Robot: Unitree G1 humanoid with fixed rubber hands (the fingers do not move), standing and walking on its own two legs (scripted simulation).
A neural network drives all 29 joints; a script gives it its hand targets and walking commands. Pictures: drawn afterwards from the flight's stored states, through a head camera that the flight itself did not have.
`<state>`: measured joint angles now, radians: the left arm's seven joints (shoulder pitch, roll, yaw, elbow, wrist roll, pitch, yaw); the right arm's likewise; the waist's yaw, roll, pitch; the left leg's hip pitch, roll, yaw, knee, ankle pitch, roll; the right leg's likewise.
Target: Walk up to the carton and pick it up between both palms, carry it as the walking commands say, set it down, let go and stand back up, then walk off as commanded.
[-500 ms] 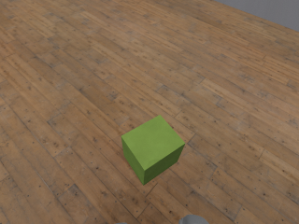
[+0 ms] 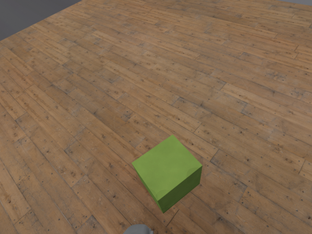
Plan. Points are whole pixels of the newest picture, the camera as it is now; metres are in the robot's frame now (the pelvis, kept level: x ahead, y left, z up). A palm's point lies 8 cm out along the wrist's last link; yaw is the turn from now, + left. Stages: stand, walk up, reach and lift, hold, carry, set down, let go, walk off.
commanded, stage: walk up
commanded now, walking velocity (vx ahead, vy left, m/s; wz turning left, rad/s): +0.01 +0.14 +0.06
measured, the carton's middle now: (168, 174) +0.50 +0.05 -0.64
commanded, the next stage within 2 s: none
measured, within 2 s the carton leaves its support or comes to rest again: neither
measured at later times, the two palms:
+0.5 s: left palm out of the picture -0.03 +0.29 -0.15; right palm out of the picture +0.07 -0.16 -0.13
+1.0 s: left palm out of the picture +0.01 +0.19 -0.13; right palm out of the picture +0.09 -0.36 -0.13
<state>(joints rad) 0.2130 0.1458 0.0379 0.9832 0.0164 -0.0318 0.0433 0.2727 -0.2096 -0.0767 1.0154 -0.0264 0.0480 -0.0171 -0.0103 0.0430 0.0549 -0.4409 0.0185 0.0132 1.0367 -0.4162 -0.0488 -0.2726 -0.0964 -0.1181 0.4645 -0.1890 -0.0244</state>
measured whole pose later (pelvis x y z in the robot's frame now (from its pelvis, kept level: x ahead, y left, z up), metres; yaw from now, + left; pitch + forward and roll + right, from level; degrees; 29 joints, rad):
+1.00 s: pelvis +0.01 -0.07 -0.01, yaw +17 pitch +2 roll +0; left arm 0.23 0.21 0.06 0.87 0.05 0.03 -0.02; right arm 0.30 -0.31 -0.12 0.97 -0.04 0.06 -0.05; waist -0.02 0.02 0.05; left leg -0.52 0.07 -0.04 0.97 -0.48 0.00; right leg -0.26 -0.06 -0.11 0.48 -0.25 0.00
